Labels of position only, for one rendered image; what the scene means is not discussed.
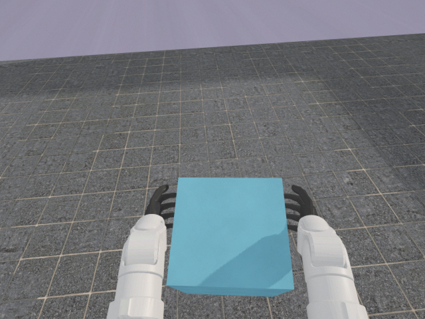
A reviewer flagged left robot hand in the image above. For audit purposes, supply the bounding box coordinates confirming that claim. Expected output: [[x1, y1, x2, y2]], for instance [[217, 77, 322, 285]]
[[145, 184, 177, 229]]

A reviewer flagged right robot hand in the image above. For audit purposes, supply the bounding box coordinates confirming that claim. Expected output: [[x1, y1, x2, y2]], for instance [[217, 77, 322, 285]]
[[284, 185, 318, 231]]

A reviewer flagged carton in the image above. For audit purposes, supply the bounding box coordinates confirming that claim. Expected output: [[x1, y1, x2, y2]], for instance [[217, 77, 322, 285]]
[[166, 177, 294, 297]]

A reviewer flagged right robot forearm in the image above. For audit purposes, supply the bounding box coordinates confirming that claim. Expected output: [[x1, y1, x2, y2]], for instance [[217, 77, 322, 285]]
[[297, 215, 369, 319]]

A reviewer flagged left robot forearm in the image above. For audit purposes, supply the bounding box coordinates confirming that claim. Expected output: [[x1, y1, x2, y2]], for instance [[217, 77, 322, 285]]
[[106, 214, 167, 319]]

